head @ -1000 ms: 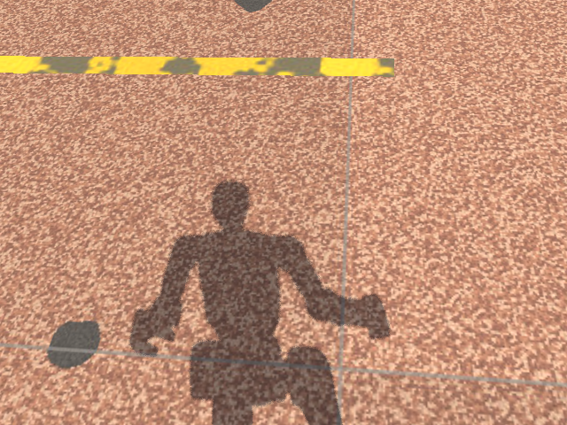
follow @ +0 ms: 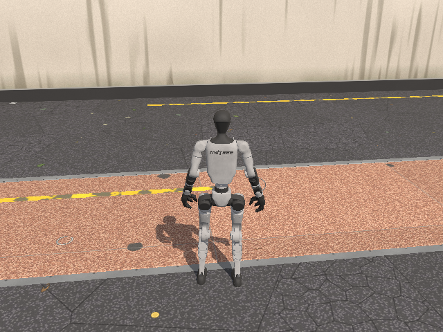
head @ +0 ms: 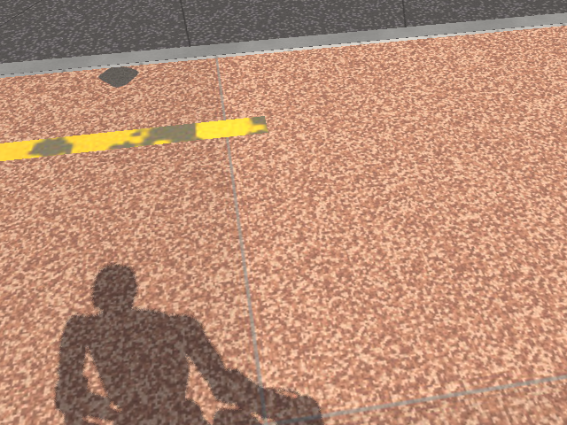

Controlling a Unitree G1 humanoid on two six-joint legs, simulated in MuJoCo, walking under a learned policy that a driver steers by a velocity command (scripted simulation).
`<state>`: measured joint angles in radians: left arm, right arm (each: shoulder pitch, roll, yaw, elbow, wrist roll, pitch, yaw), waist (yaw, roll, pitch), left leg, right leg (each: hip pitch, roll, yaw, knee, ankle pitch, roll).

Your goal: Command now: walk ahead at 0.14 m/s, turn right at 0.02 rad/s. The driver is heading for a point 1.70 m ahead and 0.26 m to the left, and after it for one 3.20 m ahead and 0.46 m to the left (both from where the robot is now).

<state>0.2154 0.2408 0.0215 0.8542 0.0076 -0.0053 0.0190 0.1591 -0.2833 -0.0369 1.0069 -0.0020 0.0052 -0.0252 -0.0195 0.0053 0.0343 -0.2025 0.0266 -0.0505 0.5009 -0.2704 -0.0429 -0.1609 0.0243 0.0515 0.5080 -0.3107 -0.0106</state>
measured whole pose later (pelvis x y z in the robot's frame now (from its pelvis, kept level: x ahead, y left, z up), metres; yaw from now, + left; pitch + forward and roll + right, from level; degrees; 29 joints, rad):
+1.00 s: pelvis +0.42 +0.00 +0.01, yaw +0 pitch +0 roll -2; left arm 0.29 0.26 0.04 0.95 0.01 -0.09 -0.02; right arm 0.10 -0.29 -0.04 0.86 0.00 -0.07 -0.01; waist 0.05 0.05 0.05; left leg -0.63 0.12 -0.05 0.75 -0.05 -0.02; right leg -0.09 0.09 -0.05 0.24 -0.15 -0.07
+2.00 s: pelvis +0.58 +0.01 +0.00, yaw +0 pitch -1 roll +0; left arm 0.22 0.21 0.02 1.10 0.00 -0.01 0.03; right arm 0.13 -0.23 -0.04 1.04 0.00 0.02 -0.04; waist 0.00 0.00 0.04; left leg -0.26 0.01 0.01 0.49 -0.21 -0.01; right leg -0.12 -0.01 -0.01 0.48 -0.34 0.00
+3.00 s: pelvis +0.84 +0.02 -0.02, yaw +0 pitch +2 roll +1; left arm -0.07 0.22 0.04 0.86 -0.03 -0.10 -0.05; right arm 0.49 -0.21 -0.04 1.10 0.01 -0.07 -0.02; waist -0.08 -0.01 0.04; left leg 0.20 0.00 0.05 0.19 -0.42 0.00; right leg -0.58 -0.03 -0.05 0.54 -0.03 -0.08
